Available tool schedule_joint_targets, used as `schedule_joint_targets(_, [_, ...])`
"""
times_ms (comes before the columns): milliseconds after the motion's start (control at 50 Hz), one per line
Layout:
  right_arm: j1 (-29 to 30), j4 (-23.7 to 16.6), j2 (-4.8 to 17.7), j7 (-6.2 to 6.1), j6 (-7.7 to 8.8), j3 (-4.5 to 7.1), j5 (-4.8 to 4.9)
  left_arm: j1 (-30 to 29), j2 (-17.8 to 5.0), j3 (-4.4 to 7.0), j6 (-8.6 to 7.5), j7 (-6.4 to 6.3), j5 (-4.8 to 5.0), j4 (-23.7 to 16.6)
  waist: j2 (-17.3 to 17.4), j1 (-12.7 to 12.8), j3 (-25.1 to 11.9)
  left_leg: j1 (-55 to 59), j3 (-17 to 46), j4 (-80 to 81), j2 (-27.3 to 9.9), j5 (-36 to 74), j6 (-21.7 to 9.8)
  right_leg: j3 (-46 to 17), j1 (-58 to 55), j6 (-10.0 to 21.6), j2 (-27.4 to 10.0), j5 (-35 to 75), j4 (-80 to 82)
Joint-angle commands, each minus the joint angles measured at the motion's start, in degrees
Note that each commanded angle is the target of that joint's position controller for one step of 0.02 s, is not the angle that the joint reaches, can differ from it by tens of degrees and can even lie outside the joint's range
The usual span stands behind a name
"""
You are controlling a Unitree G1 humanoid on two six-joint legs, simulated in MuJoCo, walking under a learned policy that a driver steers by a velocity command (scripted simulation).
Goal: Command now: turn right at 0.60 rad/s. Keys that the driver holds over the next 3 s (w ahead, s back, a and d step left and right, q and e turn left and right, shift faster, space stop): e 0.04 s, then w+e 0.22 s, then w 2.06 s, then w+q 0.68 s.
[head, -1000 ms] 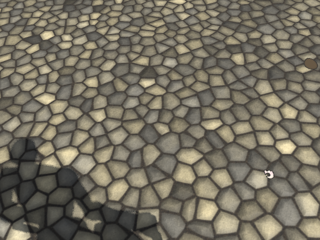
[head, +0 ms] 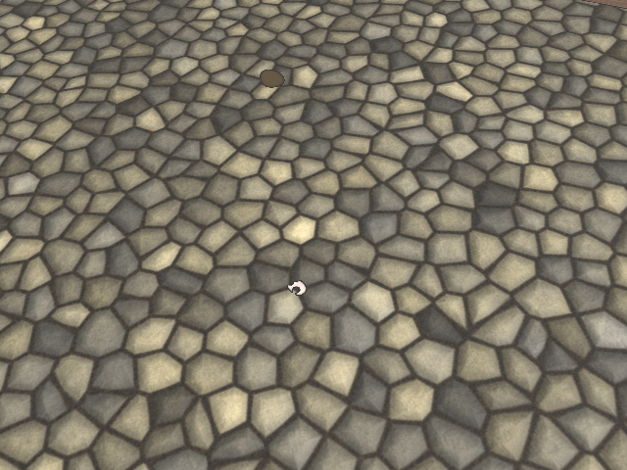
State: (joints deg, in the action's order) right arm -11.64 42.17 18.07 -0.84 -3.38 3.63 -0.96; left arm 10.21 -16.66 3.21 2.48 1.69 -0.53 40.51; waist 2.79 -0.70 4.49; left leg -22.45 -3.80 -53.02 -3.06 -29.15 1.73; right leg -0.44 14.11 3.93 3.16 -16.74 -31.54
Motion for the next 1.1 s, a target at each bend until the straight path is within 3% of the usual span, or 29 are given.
schedule_joint_targets(20, [1.61,-4.66,5.78,-0.06,0.83,1.32,0.11,-0.62,-9.21,2.38,-0.33,-1.42,0.38,-2.92,-10.38,0.45,-2.78,-11.23,5.78,-7.6,-0.25,4.59,-0.04,-17.37,-8.19,8.58,-13.98,24.69,13.83])
schedule_joint_targets(40, [0.12,-3.75,6.34,0.2,0.94,1.49,-0.68,-1.11,-8.45,2.12,-0.36,-1.71,0.47,-3.19,-11.1,0.3,-4.25,-9.99,5.11,-8.48,0.46,6.59,0.33,-16.06,-8.77,8.33,-12.46,28.89,13.18])
schedule_joint_targets(80, [-0.94,-3.33,6.07,1.06,0.92,1.46,-1.12,2.28,-9.0,2.26,-0.6,-1.3,0.45,-2.37,-9.07,0.99,-7.76,-9.51,4.93,-8.03,1.03,8.54,0.73,-17.69,-10.56,8.79,-11.46,14.09,15.41])
schedule_joint_targets(120, [1.77,-4.01,5.52,1.62,0.78,1.32,-1.22,4.47,-9.42,2.48,-0.88,-0.87,0.08,-1.62,-9.6,2.35,-5.34,-12.53,5.17,-4.1,1.09,9.53,0.88,-21.95,-10.68,9.49,-11.15,-6.24,19.28])
schedule_joint_targets(140, [3.03,-4.29,5.5,1.77,0.84,1.32,-1.32,5.34,-9.51,2.51,-0.99,-0.78,-0.11,-1.31,-10.31,2.85,-3.7,-13.8,5.22,-1.91,1.26,9.71,1.06,-23.92,-10.55,9.78,-11.33,-11.15,20.69])
schedule_joint_targets(260, [7.05,-4.88,4.31,1.97,3.12,0.75,-1.14,9.64,-10.88,2.9,-2.61,-0.86,-0.78,0.38,-9.16,4.39,-1.93,-12.44,5.95,9.26,2.32,10.81,0.96,-28.04,-9.54,11.23,-11.43,-11.38,20.13])
schedule_joint_targets(340, [7.62,-5.19,3.76,2.07,4.35,0.15,-0.63,10.31,-10.17,2.59,-3.63,-0.67,-0.98,1.13,-9.5,4.37,-1.82,-5.03,4.64,15.79,3.13,10.48,-0.66,-28.42,-5.0,10.72,-11.1,-10.58,18.71])
schedule_joint_targets(380, [4.58,-4.41,3.15,1.76,5.06,-0.13,-0.21,9.03,-9.79,2.36,-4.03,-0.63,-0.89,1.34,-8.77,2.16,-1.54,4.47,4.0,21.15,3.68,12.18,-2.09,-28.17,0.68,9.26,-10.4,-9.82,17.5])
schedule_joint_targets(420, [-3.68,-1.69,3.47,0.77,6.18,0.04,-0.64,7.37,-8.03,1.76,-4.39,-1.03,-0.55,1.41,-4.9,-2.86,-2.45,21.27,4.54,28.9,3.87,14.71,-3.32,-25.22,10.32,6.07,-6.24,-9.65,10.66])
schedule_joint_targets(440, [-9.83,-0.79,7.1,0.04,6.95,0.73,-1.38,6.34,-4.32,0.61,-5.09,-1.15,-0.31,0.56,2.27,-5.86,-4.74,29.2,15.5,34.76,-5.46,4.61,-4.92,-19.21,16.24,3.42,-1.91,-11.28,-1.1])
schedule_joint_targets(460, [-14.1,-0.02,14.48,-0.22,6.92,2.28,-1.73,5.71,-1.96,-0.08,-5.62,-1.11,0.31,-1.41,12.74,-6.4,-6.81,32.8,39.64,44.83,-17.49,-16.24,-10.15,-9.25,25.2,1.39,6.43,-14.91,-16.76])
schedule_joint_targets(480, [-13.5,1.41,13.43,0.15,6.53,2.63,-1.23,6.69,-6.46,0.78,-5.37,-1.39,-1.12,-0.7,7.76,-3.71,-2.07,26.5,45.9,45.54,-20.27,-20.79,-13.26,-9.46,28.51,1.59,3.46,-14.47,-25.44])
schedule_joint_targets(500, [-10.27,0.68,9.13,0.66,6.61,1.57,-0.57,6.45,-7.06,0.99,-5.35,-0.89,-1.42,0.51,2.39,-1.75,1.34,23.11,40.78,44.74,-17.53,-17.94,-13.06,-10.27,28.56,1.85,1.18,-9.68,-28.37])
schedule_joint_targets(520, [-7.52,0.28,6.46,0.99,6.95,0.93,-0.32,6.42,-6.41,0.81,-5.43,-0.11,-1.4,1.42,1.15,-0.37,2.22,21.1,33.8,44.8,-14.14,-10.78,-11.89,-9.43,27.41,1.31,-0.51,-5.42,-27.95])
schedule_joint_targets(560, [-6.63,0.81,4.16,0.93,7.77,0.13,-0.41,5.88,-5.73,0.58,-5.22,0.88,-2.05,2.34,3.33,0.22,0.18,20.86,24.23,45.31,-9.46,3.78,-10.39,-6.24,25.14,-0.16,-2.24,0.39,-27.49])
schedule_joint_targets(620, [-10.26,3.35,3.74,1.44,8.85,0.06,0.35,2.4,-4.35,-0.14,-4.91,1.36,-2.45,1.58,3.27,-0.17,-1.09,22.37,17.86,45.07,-7.95,21.48,-11.62,-2.54,26.95,-1.99,-4.11,4.64,-27.69])
schedule_joint_targets(680, [-13.63,5.7,2.78,1.57,8.87,-0.21,0.66,-5.05,-2.81,-1.1,-4.74,1.51,-2.31,-0.66,2.64,-1.71,-0.25,23.42,13.5,45.12,-7.02,32.96,-12.42,1.07,29.22,-3.56,-5.56,7.23,-21.64])
schedule_joint_targets(740, [-15.22,7.44,3.25,1.51,8.78,-0.21,0.44,-11.35,-0.87,-2.36,-4.84,1.89,-1.73,-2.5,3.29,-2.93,0.22,21.38,9.68,44.68,-5.75,39.34,-11.69,3.84,23.76,-3.58,-5.08,11.02,-10.59])
schedule_joint_targets(780, [-16.1,8.42,4.3,1.42,8.73,-0.06,0.3,-13.28,-1.27,-2.51,-4.84,1.8,-1.41,-2.97,3.48,-2.99,0.47,21.0,9.24,44.31,-6.9,41.98,-11.32,4.88,19.16,-2.49,-4.21,11.73,-5.2])
schedule_joint_targets(840, [-15.53,9.61,5.32,1.08,8.43,0.02,0.32,-10.67,-2.86,-2.01,-4.99,0.84,-1.46,-2.06,3.2,-0.52,-0.53,23.53,8.48,39.33,-9.16,55.35,-10.22,5.08,11.9,0.44,-2.35,9.97,-1.03])
schedule_joint_targets(880, [-14.78,10.21,5.93,0.86,7.91,0.04,0.46,1.49,-4.92,-0.86,-5.65,-0.25,-1.8,2.2,1.68,5.12,-7.26,23.38,5.84,24.26,-7.4,66.56,-8.45,5.93,-3.16,3.12,0.72,9.48,3.88])
schedule_joint_targets(900, [-14.73,9.73,5.18,0.86,7.87,-0.33,0.61,10.18,-7.35,0.13,-6.2,-0.99,-2.67,4.75,0.17,8.59,-12.47,15.19,4.57,12.03,-5.46,56.55,-7.61,1.34,-16.7,4.99,-3.89,7.75,4.17])
schedule_joint_targets(920, [-17.71,6.96,-0.53,1.32,7.91,-1.75,1.68,16.91,-13.05,1.6,-6.23,-1.79,-3.93,5.28,-11.22,8.49,-21.27,-1.0,1.04,-8.79,0.75,28.07,-5.47,-22.21,-32.29,9.63,-21.58,-3.82,6.35])
schedule_joint_targets(940, [-19.31,7.77,1.93,0.98,7.53,-0.81,1.14,16.33,-12.86,1.78,-5.54,-1.41,-1.82,5.87,-14.77,7.11,-24.01,-9.72,5.29,-19.95,6.92,-0.11,-5.73,-41.52,-32.48,13.27,-27.55,-3.96,14.66])
schedule_joint_targets(960, [-14.62,7.08,4.71,0.86,7.28,0.04,0.22,10.49,-9.98,1.3,-5.3,-1.28,-0.45,5.65,-8.87,4.88,-13.62,-13.95,7.9,-21.49,2.99,4.43,-6.43,-33.13,-24.73,11.94,-24.41,-4.49,15.42])
schedule_joint_targets(980, [-11.57,6.47,3.26,1.31,7.64,-0.43,0.19,6.27,-6.45,0.47,-5.67,-1.13,-0.32,5.16,-6.62,3.57,-7.5,-13.46,7.45,-18.86,0.91,8.76,-6.54,-25.52,-16.66,11.15,-21.85,-0.08,17.26])
schedule_joint_targets(1000, [-10.69,6.65,2.02,1.6,7.54,-0.63,0.18,4.27,-4.42,-0.08,-6.13,-1.06,-0.59,5.39,-5.94,1.7,-4.49,-11.33,6.88,-15.26,-1.01,10.95,-6.41,-19.96,-11.18,9.35,-18.7,4.45,19.17])
schedule_joint_targets(1040, [-12.26,7.78,0.81,2.28,6.17,-0.9,-1.08,4.1,-2.9,-0.61,-7.04,-1.23,-0.52,6.69,-7.09,-0.74,-3.39,-6.7,6.19,-11.66,-2.31,12.39,-5.22,-13.57,-5.5,7.84,-15.28,11.38,21.41])
schedule_joint_targets(1100, [-9.15,7.08,0.09,3.0,5.13,-0.93,-1.31,7.15,-3.85,-0.25,-8.25,-1.11,0.11,8.94,-6.13,-1.25,-2.4,-9.27,4.55,-8.73,-3.02,15.76,-3.9,-9.74,-5.23,8.66,-14.13,16.52,24.2])
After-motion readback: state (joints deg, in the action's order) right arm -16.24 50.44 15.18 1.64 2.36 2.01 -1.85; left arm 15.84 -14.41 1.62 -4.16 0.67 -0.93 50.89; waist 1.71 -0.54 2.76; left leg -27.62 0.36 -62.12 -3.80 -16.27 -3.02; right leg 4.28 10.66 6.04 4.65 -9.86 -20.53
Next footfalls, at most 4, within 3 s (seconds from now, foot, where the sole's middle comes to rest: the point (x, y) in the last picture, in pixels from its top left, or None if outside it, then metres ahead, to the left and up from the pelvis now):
0.44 left None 0.18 0.10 -0.77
0.90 right None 0.43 -0.17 -0.77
1.46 left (385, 328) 0.77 -0.10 -0.77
2.00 right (475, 244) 1.01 -0.35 -0.77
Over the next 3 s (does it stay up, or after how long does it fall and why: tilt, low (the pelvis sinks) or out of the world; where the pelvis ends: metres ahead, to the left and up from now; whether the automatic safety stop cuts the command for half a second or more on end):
stays up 1.40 -0.31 0.01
